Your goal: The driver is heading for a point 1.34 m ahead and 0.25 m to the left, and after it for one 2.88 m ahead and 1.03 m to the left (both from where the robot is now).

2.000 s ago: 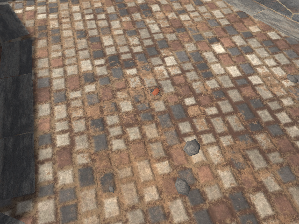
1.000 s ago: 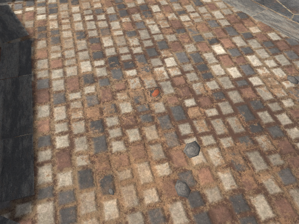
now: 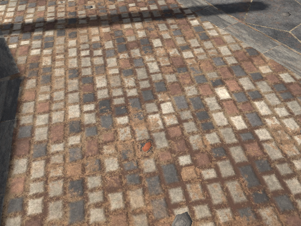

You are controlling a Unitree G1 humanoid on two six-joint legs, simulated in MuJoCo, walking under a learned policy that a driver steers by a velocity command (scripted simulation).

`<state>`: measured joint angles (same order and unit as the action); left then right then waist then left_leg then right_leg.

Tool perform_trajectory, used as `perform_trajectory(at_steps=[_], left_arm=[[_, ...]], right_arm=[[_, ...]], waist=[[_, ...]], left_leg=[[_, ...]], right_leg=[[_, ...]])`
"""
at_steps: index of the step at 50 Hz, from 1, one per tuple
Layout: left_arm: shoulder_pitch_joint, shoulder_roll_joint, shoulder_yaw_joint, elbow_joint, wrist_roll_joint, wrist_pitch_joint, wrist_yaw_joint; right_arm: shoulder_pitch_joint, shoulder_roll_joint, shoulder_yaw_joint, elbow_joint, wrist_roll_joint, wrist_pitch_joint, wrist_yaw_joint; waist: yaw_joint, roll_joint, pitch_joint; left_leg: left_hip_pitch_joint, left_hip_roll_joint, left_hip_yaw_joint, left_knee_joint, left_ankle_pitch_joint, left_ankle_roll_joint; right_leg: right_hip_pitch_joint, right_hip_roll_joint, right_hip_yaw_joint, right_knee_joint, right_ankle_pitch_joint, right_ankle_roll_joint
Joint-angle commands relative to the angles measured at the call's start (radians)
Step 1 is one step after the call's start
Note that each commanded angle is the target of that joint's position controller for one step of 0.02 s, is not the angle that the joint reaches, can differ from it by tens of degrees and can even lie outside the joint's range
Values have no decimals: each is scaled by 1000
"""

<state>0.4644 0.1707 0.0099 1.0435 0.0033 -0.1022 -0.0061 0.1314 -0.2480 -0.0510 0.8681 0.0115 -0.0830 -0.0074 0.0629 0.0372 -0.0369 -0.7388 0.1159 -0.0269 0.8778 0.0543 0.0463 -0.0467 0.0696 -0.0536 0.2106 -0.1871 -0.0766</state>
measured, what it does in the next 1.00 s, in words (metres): walks ahead: left foot, then right foot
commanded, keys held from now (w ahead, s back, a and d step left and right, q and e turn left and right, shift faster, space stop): w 0.80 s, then w+q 0.20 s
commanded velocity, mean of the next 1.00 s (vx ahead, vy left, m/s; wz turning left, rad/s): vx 0.50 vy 0.00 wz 0.04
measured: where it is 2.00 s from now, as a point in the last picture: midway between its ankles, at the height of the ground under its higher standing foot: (148, 131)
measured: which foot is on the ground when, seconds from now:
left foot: up 0.00-0.24, down 0.26-0.84, up 0.86-1.00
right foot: down 0.00-0.26, up 0.28-0.80, down 0.82-1.00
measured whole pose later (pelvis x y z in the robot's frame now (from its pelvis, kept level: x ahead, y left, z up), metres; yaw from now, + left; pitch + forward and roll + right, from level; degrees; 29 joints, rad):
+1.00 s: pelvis +0.58 -0.01 -0.01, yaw +4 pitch +1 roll +0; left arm 0.22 0.23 0.06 0.92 0.01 -0.11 -0.03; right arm 0.26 -0.27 -0.07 0.95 0.04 -0.07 -0.01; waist 0.01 0.04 0.03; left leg -0.54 0.08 -0.06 1.16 -0.28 0.06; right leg -0.25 0.02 -0.12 0.39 -0.15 -0.06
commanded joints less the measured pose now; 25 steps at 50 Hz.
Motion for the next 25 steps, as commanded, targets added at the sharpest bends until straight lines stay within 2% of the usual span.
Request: perform_trajectory(at_steps=[1, 6, 9, 11, 12, 13, 14, 15, 16, 17, 18, 19, 20, 22, 25], left_arm=[[16, 164, 32, -46, -7, -5, 17], [91, 169, 38, -21, -10, 17, 20], [88, 190, 47, -20, -14, 29, 23], [54, 216, 55, -33, -11, 32, 24], [29, 224, 56, -39, -8, 36, 23], [-4, 215, 50, -57, -2, 37, 20], [-4, 174, 32, -92, 18, 27, 17], [139, 22, -5, -75, -7, 0, 1], [42, 149, 23, -80, -37, -26, -1], [-68, 199, 38, -118, -54, -37, 0], [-121, 197, 40, -130, -47, -36, 10], [-136, 187, 50, -132, -32, -27, 17], [-104, 161, 51, -129, -27, -11, 16], [-81, 119, 50, -126, -26, 12, 18], [-191, 131, 57, -171, -13, 23, 21]], right_arm=[[-120, -30, -4, -71, 5, -14, 12], [-250, -17, 9, -115, 13, -28, 41], [-282, -23, 13, -142, 17, -41, 61], [-198, -63, -3, -130, 15, -47, 63], [-72, -101, -24, -97, 14, -48, 58], [128, -157, -49, -40, 14, -45, 48], [325, -255, -71, -2, -4, -36, 32], [345, -260, -65, 17, -21, -36, 44], [298, -163, -43, 15, -10, -37, 43], [197, -119, -29, -3, -2, -37, 40], [111, -97, -19, -19, -3, -38, 44], [72, -72, -12, -22, -10, -40, 49], [66, -53, -6, -11, -19, -42, 52], [94, -62, -8, 14, -16, -45, 50], [137, -105, -18, 38, -17, -43, 31]], waist=[[-6, -85, 125], [38, -89, 172], [25, -110, 175], [-35, -150, 102], [-105, -168, 22], [-198, -169, -97], [-242, -2, -272], [-151, 256, -417], [-180, 143, -311], [-157, 97, -158], [-117, -14, -87], [-84, -29, -36], [-50, 1, -27], [-29, 19, 5], [-37, 11, 60]], left_leg=[[-60, -2, 11, -150, 91, -17], [-72, -30, 41, -296, 46, -10], [-26, -54, 60, -354, -48, 21], [155, -111, 99, -370, -111, 54], [328, -151, 126, -377, -116, 80], [621, -124, 88, -364, -75, 120], [961, 120, -206, -344, -74, 190], [1233, 317, -704, -503, -257, 345], [1142, 265, -667, -560, -298, 283], [976, 230, -480, -579, -209, 234], [806, 193, -359, -613, -91, 210], [689, 150, -270, -644, -32, 197], [624, 121, -216, -677, -26, 189], [557, 100, -156, -723, 10, 203], [545, 97, -102, -757, 54, 209]], right_leg=[[-8, -275, 164, -138, 146, -109], [129, -298, 133, -91, 202, -111], [190, -326, 127, -22, 331, -102], [195, -321, 112, 90, 657, -83], [177, -296, 88, 232, 841, -66], [43, -252, 60, 454, 836, -34], [-216, -166, 19, 814, 411, -1], [-568, 13, 140, 1105, -366, 41], [-665, -52, 227, 1193, -350, 16], [-699, -105, 179, 1175, -253, 4], [-644, -158, 151, 1124, -162, 9], [-598, -185, 139, 1065, -114, 14], [-540, -210, 145, 1029, -83, 14], [-519, -221, 127, 974, -67, 25], [-622, -237, 113, 843, 42, 57]])
Keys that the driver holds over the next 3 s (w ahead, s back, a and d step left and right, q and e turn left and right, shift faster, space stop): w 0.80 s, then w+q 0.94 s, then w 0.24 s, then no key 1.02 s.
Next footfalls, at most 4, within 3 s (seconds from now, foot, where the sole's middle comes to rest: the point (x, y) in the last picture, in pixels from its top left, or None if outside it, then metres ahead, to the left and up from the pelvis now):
0.26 left None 0.35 0.15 -0.79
0.82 right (191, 204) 0.66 -0.09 -0.79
1.40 left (140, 154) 0.93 0.17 -0.79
1.90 right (151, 104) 1.31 0.13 -0.79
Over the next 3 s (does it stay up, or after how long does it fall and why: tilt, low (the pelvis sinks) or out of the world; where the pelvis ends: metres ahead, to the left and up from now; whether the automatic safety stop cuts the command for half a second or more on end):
stays up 1.26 0.25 -0.02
